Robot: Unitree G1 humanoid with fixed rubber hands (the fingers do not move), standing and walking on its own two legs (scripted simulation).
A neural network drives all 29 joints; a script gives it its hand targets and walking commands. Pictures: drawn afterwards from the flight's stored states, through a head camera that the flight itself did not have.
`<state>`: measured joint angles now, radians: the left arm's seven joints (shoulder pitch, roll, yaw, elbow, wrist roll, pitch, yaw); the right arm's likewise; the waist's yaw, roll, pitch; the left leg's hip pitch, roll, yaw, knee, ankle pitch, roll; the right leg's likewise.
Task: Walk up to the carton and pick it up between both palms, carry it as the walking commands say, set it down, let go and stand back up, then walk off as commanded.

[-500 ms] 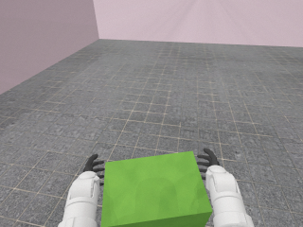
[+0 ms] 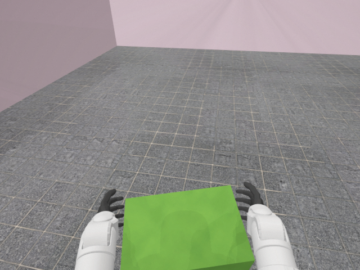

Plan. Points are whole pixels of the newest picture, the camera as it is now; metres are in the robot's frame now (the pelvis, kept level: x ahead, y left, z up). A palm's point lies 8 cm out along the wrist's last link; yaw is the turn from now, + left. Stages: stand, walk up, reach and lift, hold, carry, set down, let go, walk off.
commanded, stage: hold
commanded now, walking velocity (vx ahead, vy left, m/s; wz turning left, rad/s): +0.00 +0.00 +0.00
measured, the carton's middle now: (184, 238) +0.27 -0.01 -0.06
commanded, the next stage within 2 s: carry in 0.66 s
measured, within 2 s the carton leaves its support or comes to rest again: neither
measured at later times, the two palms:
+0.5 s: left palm (104, 220) +0.27 +0.17 +0.03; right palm (255, 213) +0.27 -0.18 +0.03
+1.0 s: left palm (109, 197) +0.31 +0.17 +0.06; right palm (254, 191) +0.31 -0.19 +0.06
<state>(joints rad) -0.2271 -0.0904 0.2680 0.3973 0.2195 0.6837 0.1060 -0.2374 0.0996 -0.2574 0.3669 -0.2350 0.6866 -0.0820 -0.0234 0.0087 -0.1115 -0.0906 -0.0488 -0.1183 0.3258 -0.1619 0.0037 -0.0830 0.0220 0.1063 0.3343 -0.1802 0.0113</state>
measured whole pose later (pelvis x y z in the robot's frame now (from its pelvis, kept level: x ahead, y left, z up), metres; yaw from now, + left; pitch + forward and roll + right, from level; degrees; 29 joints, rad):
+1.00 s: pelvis +0.05 +0.00 -0.02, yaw -1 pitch +3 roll +1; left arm -0.11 -0.11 0.17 -0.10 0.10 0.97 0.17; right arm -0.13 0.10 -0.21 -0.09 -0.14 0.94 -0.08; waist 0.00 0.00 -0.20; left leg -0.25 -0.01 -0.01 0.55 -0.35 0.00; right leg -0.26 -0.01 0.04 0.58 -0.37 0.02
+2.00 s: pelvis +0.57 -0.04 +0.00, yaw +0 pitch +2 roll +0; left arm 0.03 -0.13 0.13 -0.49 0.07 1.20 0.18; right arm 0.00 0.13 -0.14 -0.50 -0.10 1.19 -0.13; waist 0.05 0.00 -0.10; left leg -0.55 0.10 0.16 0.61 -0.14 0.00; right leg -0.09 -0.06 -0.24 0.32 -0.26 -0.01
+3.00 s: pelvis +1.18 +0.00 -0.03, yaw -3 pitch +4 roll +0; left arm -0.01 -0.13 0.17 -0.46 0.10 1.20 0.19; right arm -0.03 0.13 -0.10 -0.42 -0.10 1.15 -0.14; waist 0.00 -0.03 -0.15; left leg -0.46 0.06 0.24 0.63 -0.25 0.08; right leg -0.31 -0.10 -0.09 1.02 -0.48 0.05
